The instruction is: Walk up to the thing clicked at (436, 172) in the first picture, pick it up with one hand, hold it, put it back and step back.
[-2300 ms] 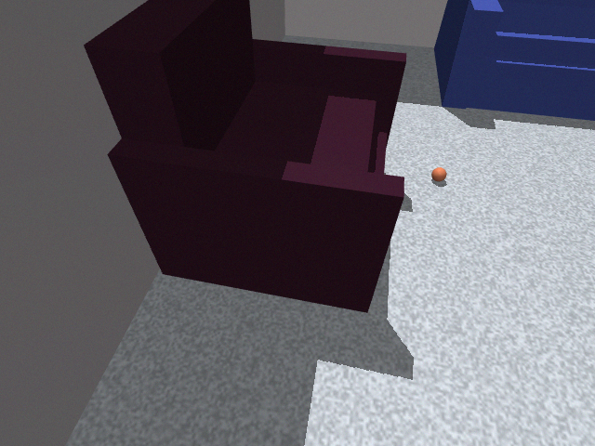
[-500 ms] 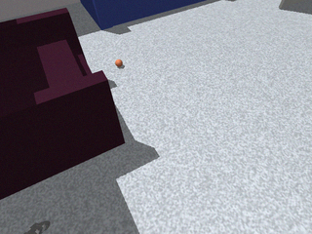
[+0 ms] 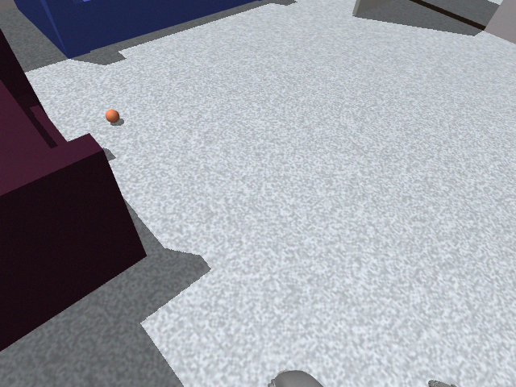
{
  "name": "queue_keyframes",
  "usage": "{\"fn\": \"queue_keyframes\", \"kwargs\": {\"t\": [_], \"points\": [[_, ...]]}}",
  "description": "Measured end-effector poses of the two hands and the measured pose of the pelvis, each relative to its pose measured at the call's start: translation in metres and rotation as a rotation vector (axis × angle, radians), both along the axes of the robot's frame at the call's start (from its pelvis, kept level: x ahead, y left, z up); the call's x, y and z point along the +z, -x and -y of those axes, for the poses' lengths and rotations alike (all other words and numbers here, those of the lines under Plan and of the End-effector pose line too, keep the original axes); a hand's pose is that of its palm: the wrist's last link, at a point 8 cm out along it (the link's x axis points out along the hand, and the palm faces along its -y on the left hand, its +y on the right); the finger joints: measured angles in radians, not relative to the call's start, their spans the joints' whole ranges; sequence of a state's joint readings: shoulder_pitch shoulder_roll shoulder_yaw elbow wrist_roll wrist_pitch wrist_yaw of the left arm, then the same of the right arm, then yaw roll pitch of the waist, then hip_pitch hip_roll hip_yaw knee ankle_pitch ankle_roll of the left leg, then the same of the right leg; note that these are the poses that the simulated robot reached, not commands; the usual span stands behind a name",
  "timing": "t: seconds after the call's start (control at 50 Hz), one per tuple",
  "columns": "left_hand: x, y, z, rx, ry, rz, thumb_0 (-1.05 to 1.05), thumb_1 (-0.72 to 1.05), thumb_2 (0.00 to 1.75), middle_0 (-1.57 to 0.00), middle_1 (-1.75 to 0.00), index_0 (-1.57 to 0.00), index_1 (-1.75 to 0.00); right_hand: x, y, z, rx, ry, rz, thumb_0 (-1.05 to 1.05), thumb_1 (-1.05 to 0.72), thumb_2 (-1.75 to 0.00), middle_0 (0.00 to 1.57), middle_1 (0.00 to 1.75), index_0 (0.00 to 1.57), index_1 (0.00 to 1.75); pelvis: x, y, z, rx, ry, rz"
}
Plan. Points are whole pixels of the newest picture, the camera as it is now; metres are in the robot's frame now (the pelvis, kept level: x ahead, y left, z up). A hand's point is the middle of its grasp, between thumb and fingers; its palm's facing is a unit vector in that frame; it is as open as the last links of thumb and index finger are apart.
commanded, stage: walk up
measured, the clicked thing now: (112, 116) +1.55 +0.69 -0.72
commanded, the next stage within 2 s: stand in 0.98 s
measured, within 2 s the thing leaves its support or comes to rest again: neither
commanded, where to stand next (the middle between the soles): +0.06 -0.03 m, yaw -11 degrees
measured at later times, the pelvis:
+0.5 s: pelvis +0.00 -0.02 -0.01, yaw -9 degrees
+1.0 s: pelvis +0.00 -0.01 +0.01, yaw -13 degrees
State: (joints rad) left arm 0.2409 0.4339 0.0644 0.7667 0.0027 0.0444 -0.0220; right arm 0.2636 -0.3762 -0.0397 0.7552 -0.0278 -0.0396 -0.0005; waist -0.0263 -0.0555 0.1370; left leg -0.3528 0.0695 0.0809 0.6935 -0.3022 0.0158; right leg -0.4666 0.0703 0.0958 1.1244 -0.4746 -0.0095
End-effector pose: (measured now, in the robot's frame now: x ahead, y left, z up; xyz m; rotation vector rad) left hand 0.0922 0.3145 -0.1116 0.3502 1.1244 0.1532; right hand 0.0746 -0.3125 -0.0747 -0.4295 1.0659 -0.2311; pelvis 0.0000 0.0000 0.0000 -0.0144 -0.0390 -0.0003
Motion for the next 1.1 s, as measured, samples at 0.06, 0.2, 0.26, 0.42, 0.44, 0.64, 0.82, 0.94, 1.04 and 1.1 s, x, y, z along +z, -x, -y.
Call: {"fn": "queue_keyframes", "kwargs": {"t": [0.06,0.2,0.26,0.42,0.44,0.64,0.82,0.94,1.04,1.1], "points": [[0.004,0.003,0.001,-0.021,-0.004,-0.031,0.0,0.91,0.9,-0.2,-0.3,-0.2,-0.3,0.002,0.006,0.01,-0.001,0.008,-0.006,0.01,-0.9,-0.9,0.2,0.3,0.21,0.3,0.002,-0.001,0.002,-0.024,0.003,-0.009],[0.008,0.009,0.013,-0.047,-0.077,-0.05,0.0,0.91,0.9,-0.2,-0.3,-0.2,-0.3,-0.022,0.02,0.043,-0.071,-0.007,-0.033,0.01,-0.9,-0.9,0.2,0.3,0.21,0.3,-0.01,-0.003,0.02,-0.063,0.031,-0.002],[0.012,0.011,0.02,-0.061,-0.085,-0.056,0.0,0.91,0.9,-0.2,-0.3,-0.2,-0.3,-0.029,0.021,0.042,-0.109,-0.034,-0.044,0.01,-0.91,-0.9,0.2,0.3,0.21,0.3,-0.008,-0.005,0.023,-0.098,0.003,-0.002],[0.006,-0.012,0.028,-0.106,-0.061,-0.038,0.0,0.91,0.9,-0.2,-0.3,-0.2,-0.3,-0.039,0.023,0.018,-0.131,-0.083,-0.02,0.01,-0.91,-0.9,0.2,0.3,0.21,0.3,-0.009,-0.006,0.014,-0.138,-0.032,-0.003],[0.005,-0.018,0.029,-0.107,-0.055,-0.031,0.0,0.91,0.9,-0.2,-0.3,-0.2,-0.3,-0.038,0.026,0.014,-0.132,-0.09,-0.022,0.01,-0.91,-0.9,0.2,0.3,0.21,0.3,-0.008,-0.005,0.014,-0.143,-0.032,-0.002],[0.01,-0.052,0.05,-0.181,-0.024,0.016,0.0,0.91,0.9,-0.2,-0.3,-0.2,-0.3,-0.035,0.044,0.013,-0.203,-0.122,-0.031,0.01,-0.9,-0.9,0.2,0.3,0.21,0.3,0.0,-0.004,0.017,-0.174,-0.024,0.006],[0.019,-0.071,0.056,-0.216,-0.02,0.022,0.0,0.91,0.9,-0.2,-0.3,-0.2,-0.3,-0.029,0.061,0.019,-0.261,-0.112,-0.06,0.01,-0.91,-0.9,0.2,0.3,0.21,0.3,0.009,-0.002,0.013,-0.204,-0.026,0.007],[0.02,-0.075,0.056,-0.227,-0.02,0.0,0.0,0.91,0.9,-0.2,-0.3,-0.2,-0.3,-0.027,0.069,0.018,-0.291,-0.114,-0.079,0.01,-0.91,-0.9,0.2,0.3,0.21,0.3,0.013,-0.002,0.01,-0.22,-0.025,0.005],[0.02,-0.074,0.056,-0.219,-0.009,-0.025,0.0,0.91,0.9,-0.2,-0.3,-0.2,-0.3,-0.025,0.074,0.012,-0.301,-0.119,-0.109,0.01,-0.91,-0.9,0.2,0.3,0.2,0.3,0.018,-0.004,0.007,-0.209,-0.022,0.008],[0.021,-0.071,0.056,-0.208,0.002,-0.031,0.0,0.91,0.9,-0.2,-0.3,-0.2,-0.3,-0.024,0.074,0.007,-0.3,-0.126,-0.125,0.01,-0.91,-0.9,0.2,0.3,0.2,0.3,0.021,-0.005,0.006,-0.202,-0.02,0.013]]}}
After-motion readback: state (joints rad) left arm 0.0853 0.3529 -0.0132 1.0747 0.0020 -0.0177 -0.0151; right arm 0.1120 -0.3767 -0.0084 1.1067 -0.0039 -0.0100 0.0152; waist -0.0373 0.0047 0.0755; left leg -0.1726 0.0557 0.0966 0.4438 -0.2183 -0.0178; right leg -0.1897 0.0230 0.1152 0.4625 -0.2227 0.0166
